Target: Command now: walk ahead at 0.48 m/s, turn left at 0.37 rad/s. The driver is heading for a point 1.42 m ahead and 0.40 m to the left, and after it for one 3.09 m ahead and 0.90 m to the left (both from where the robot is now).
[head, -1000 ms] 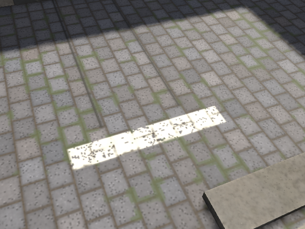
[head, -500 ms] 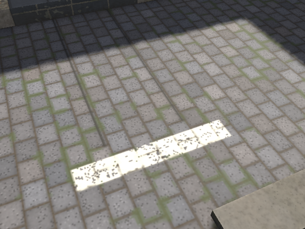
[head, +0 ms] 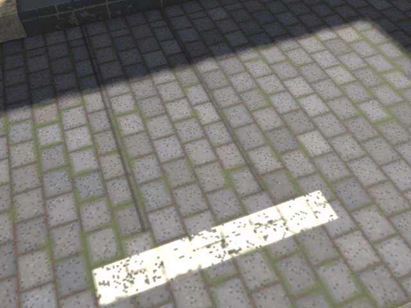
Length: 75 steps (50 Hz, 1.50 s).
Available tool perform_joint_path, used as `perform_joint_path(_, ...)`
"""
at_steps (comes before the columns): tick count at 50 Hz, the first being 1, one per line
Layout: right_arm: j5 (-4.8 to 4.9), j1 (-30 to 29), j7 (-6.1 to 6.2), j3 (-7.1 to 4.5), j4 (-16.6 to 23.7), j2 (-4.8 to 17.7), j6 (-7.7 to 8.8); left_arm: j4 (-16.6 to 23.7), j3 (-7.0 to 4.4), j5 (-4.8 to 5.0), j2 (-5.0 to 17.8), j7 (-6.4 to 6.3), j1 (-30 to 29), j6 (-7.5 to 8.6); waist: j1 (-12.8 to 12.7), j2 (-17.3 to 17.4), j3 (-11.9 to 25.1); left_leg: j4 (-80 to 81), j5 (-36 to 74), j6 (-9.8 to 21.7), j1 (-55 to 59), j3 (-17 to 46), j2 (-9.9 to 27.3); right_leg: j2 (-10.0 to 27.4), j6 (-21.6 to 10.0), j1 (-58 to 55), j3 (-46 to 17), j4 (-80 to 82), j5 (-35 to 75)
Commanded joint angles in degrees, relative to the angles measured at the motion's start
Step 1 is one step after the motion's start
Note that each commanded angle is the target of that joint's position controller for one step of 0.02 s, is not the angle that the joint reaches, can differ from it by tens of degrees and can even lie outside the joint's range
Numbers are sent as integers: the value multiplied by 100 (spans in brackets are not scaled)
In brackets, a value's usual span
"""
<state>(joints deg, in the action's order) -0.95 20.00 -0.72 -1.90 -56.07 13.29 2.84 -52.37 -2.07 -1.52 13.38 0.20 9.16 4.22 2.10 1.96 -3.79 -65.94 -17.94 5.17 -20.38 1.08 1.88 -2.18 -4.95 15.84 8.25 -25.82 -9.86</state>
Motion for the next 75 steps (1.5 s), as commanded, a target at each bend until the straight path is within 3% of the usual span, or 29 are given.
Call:
perform_joint_path(1,-69,405,-90,-120,197,288,-129,59,-88,46,409,-48,506,211,-32,-544,184,-140,306,-27,-791,206,395,1697,-409,-564,-1518,1833,167)
perform_joint_path(5,-71,-378,-180,-147,507,227,-248,-61,-116,52,467,-73,869,276,-72,-503,-60,204,995,-149,-1670,75,505,1596,-354,-798,-767,2017,589)
perform_joint_path(14,-92,-2104,-310,-7,1208,72,-181,-360,-94,47,564,-180,1703,179,-493,-471,-283,2636,1751,-54,-1778,-795,179,1624,-164,-1885,319,1591,2608)
perform_joint_path(17,-112,-1998,-288,-50,1249,178,-184,-383,-127,15,722,-239,1696,87,-332,-635,-88,2939,1053,244,-1243,-1074,-201,1722,-102,-2336,589,850,4561)
perform_joint_path(19,-124,-1356,-233,-144,1091,345,-183,-340,-185,-2,908,-266,1575,3,3,-802,320,3023,410,533,-432,-1182,-586,1780,-134,-2422,693,-306,5796)
perform_joint_path(20,-133,-767,-197,-234,920,500,-149,-291,-217,-2,991,-249,1539,-47,234,-785,665,3261,245,691,278,-1114,-748,1795,-141,-2212,681,-1269,5540)
perform_joint_path(21,-193,119,-124,-374,654,760,-104,-191,-231,24,1005,-210,1400,-65,690,-485,1088,3819,368,931,1584,-676,-615,1678,10,-1365,745,-2734,4348)
perform_joint_path(22,-236,398,-28,-571,640,1409,-123,138,-122,114,444,-127,1484,-23,558,576,1579,3961,-105,1570,3314,1712,1009,986,305,873,722,-4797,308)
perform_joint_path(23,-82,307,-45,-628,743,1693,-185,513,-181,111,628,-63,1072,56,446,639,1870,4849,235,2152,3849,4278,1828,-6,450,2339,-452,-6008,-2097)
perform_joint_path(24,8,143,-3,-591,688,1527,-217,662,-181,66,693,-36,473,129,439,2,1121,5033,499,1928,3372,3391,1680,446,388,2902,-1037,-5843,-1476)
perform_joint_path(25,42,-139,29,-521,693,1223,-195,681,-147,111,645,-24,496,205,199,-249,569,5141,997,1682,2579,2732,1524,668,372,2739,-1003,-5292,-963)
perform_joint_path(27,76,-595,74,-408,760,831,-101,580,-156,-39,604,-40,707,95,-273,-472,211,5260,2136,1256,1568,1806,904,900,485,2034,-1011,-4449,-756)
perform_joint_path(29,112,-550,65,-370,769,790,33,600,-146,-150,512,8,812,-118,-403,-312,373,5278,2817,1205,1285,1456,635,908,646,1683,-962,-4115,-720)
perform_joint_path(32,109,-212,45,-417,710,1003,101,840,-122,-142,449,58,340,-243,-320,-131,296,5351,2967,1080,1112,1269,405,897,804,1917,-819,-3481,-223)
perform_joint_path(42,12,736,129,-415,684,1072,36,1580,3,-36,531,145,-1469,-130,359,259,129,4948,3235,771,2196,1712,501,456,649,2223,-790,-1082,840)
perform_joint_path(45,-7,442,172,-406,741,1156,92,1408,-60,-28,722,104,-745,-51,-38,343,258,4551,4073,457,2012,1699,613,249,330,829,-784,-494,498)
perform_joint_path(47,-7,337,118,-391,717,1171,145,989,-192,-50,986,-12,671,58,-718,6,969,2794,4518,264,1716,1293,169,208,66,-951,-762,-48,362)
perform_joint_path(48,13,497,85,-274,871,755,178,943,-269,-173,1372,-104,1543,98,-947,-603,1762,1151,2751,161,926,990,-160,1507,-204,-2184,-2205,9,-606)
perform_joint_path(49,199,1449,60,-230,861,406,151,817,-411,-202,1886,-73,1531,30,-406,-2154,2148,-361,-1207,-54,-747,518,-1149,2704,-973,-3112,-5074,885,-898)
perform_joint_path(50,-21,1142,110,-259,705,852,90,900,-323,-36,1309,-10,1070,-37,-323,-1014,1425,-784,-920,20,-1305,773,-700,2497,-908,-2479,-5202,1096,-1691)
perform_joint_path(51,-43,574,64,-268,787,873,84,982,-227,20,887,11,598,-35,-290,-462,699,-659,-362,-2,-1319,729,-493,2237,-809,-1700,-4169,1148,-1517)
perform_joint_path(52,-45,241,32,-234,867,792,92,944,-171,-17,683,27,433,-14,-266,-251,422,-400,-82,-26,-1236,671,-326,1943,-691,-1247,-3436,1233,-754)
perform_joint_path(55,-137,174,-68,-193,888,650,-29,647,-119,34,588,20,696,113,-114,-755,385,83,54,-149,-890,492,-149,1468,-542,-840,-2334,1390,774)
perform_joint_path(62,-151,-1236,-171,-27,1306,407,-72,238,-129,115,639,45,1315,170,-293,-638,58,1544,1058,-451,-1705,-118,255,1231,-641,-1033,-1497,1882,1377)
perform_joint_path(68,-77,-2151,-157,77,1556,351,-17,-40,-154,86,798,30,1803,130,-534,-667,-7,3028,1455,-349,-1143,-460,79,1341,-531,-1412,-1234,1627,2126)
perform_joint_path(71,-92,-2066,-101,32,1574,455,36,-144,-163,60,862,-16,1806,73,-380,-649,-6,3414,993,-149,-683,-434,-74,1516,-468,-1678,-1383,1131,2922)
perform_joint_path(73,-153,-861,-11,-79,1169,636,144,-157,-164,91,904,-25,1664,35,180,-412,590,4062,1017,52,919,-469,-319,1229,-304,-1467,-1199,-280,3709)
perform_joint_path(74,-268,107,71,-195,941,988,215,-21,-110,138,754,-12,1583,52,550,-60,1246,4150,724,285,2374,311,450,944,-188,-548,-1031,-1598,2557)
perform_joint_path(75,-378,604,128,-348,922,1605,200,201,51,303,50,9,2060,55,432,1111,2038,4436,296,836,4071,2650,2235,100,77,1399,-527,-3588,-873)
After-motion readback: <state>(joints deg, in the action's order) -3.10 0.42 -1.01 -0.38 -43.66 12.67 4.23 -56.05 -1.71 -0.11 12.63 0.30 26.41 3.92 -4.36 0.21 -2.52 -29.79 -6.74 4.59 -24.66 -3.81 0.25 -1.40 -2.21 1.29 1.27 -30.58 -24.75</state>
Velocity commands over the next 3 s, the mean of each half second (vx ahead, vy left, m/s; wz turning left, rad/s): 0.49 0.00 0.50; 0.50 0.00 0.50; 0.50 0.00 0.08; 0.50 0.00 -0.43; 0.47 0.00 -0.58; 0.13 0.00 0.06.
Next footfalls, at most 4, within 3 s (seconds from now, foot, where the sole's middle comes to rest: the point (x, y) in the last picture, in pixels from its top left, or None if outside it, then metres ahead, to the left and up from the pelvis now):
0.42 left None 0.36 0.12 -0.77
0.94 right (187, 238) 0.71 0.09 -0.77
1.48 left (103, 214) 0.83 0.40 -0.77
2.02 right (127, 146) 1.15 0.34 -0.77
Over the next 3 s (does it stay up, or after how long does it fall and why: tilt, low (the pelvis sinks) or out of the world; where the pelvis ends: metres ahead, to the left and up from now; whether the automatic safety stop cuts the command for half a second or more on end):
stays up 1.32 0.43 0.00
